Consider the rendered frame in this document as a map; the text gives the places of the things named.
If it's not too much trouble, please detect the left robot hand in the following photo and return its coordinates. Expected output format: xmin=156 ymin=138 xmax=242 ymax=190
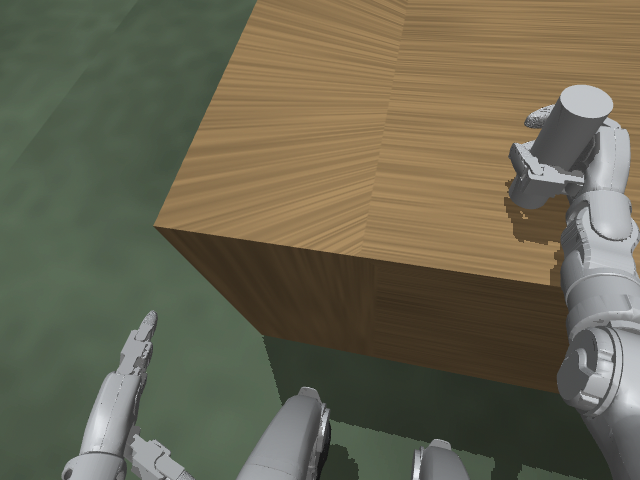
xmin=79 ymin=310 xmax=196 ymax=480

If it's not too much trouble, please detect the right robot arm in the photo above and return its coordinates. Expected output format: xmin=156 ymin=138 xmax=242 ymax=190
xmin=557 ymin=190 xmax=640 ymax=480

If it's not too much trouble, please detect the right robot hand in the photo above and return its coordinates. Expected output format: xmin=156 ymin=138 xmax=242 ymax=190
xmin=508 ymin=103 xmax=631 ymax=206

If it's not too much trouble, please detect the left robot arm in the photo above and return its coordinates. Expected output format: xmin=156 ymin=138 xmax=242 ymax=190
xmin=61 ymin=452 xmax=127 ymax=480

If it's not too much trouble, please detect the can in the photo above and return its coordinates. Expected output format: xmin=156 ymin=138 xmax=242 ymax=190
xmin=508 ymin=85 xmax=613 ymax=209

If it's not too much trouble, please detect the left robot foot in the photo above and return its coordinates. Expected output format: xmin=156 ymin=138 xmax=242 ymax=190
xmin=314 ymin=422 xmax=331 ymax=480

